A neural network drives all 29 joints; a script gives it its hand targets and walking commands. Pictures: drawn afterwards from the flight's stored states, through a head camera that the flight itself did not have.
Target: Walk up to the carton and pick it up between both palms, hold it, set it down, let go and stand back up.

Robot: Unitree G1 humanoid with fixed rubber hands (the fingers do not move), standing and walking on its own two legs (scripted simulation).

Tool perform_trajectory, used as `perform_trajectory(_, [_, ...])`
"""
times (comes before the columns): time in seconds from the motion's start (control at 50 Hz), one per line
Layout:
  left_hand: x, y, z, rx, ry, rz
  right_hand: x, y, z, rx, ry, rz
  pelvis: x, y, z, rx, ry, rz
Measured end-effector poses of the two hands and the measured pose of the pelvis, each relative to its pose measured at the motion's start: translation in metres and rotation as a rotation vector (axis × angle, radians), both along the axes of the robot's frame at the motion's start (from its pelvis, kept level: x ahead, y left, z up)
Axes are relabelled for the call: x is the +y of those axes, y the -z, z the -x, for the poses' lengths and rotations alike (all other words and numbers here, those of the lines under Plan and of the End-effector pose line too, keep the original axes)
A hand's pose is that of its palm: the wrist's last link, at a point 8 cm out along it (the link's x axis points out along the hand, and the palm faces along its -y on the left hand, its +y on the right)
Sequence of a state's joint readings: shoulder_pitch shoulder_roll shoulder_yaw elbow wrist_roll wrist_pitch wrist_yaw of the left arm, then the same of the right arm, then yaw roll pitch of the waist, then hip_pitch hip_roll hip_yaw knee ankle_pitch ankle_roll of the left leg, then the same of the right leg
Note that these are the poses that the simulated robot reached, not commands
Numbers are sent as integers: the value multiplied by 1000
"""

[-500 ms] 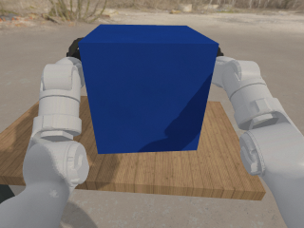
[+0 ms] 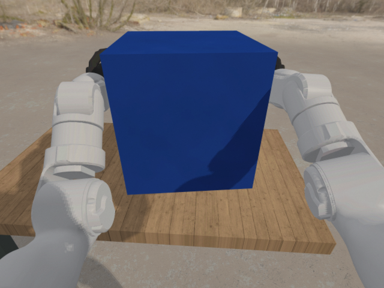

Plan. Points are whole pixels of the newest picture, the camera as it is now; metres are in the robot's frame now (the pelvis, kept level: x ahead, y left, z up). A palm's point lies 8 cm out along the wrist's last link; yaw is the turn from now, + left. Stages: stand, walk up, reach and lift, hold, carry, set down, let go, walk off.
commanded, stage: hold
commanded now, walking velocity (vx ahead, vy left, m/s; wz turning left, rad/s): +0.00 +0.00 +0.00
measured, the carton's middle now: (186, 105) +0.39 +0.00 +0.28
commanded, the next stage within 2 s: none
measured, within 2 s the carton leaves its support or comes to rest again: neither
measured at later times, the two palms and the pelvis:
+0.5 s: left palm (92, 89) +0.38 +0.17 +0.32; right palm (266, 86) +0.38 -0.16 +0.33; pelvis +0.00 +0.00 +0.00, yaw +0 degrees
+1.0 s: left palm (90, 88) +0.38 +0.17 +0.33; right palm (264, 86) +0.38 -0.15 +0.32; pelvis +0.00 +0.00 +0.00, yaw +0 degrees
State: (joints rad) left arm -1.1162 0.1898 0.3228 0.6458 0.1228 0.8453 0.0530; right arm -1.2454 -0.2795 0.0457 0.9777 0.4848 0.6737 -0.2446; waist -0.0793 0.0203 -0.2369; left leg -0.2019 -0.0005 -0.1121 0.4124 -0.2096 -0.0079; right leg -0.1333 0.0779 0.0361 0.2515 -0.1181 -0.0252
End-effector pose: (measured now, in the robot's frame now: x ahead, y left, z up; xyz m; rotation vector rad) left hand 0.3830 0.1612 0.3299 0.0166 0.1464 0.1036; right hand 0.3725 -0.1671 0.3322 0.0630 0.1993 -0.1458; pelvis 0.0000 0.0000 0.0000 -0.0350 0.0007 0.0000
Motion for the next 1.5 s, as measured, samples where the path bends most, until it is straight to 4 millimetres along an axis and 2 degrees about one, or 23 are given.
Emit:
perform_trajectory(0.38, [10,3,-1,5,-9,-1,11,10,-6,8,-23,7,0,0,-2,-4,-10,1])
perform_trajectory(0.64, [5,4,-2,5,-2,3,6,2,-5,5,-14,-5,2,0,-1,6,-1,1])
perform_trajectory(1.0, [12,3,1,10,-17,0,12,8,-7,11,-32,-3,2,0,-3,-3,-7,1])
perform_trajectory(1.24, [6,7,-4,9,0,-6,7,7,-7,11,-15,9,3,0,-2,2,-3,3])
perform_trajectory(1.5, [9,4,-1,11,-10,-2,9,7,-6,13,-21,-4,2,0,-3,4,-5,1])
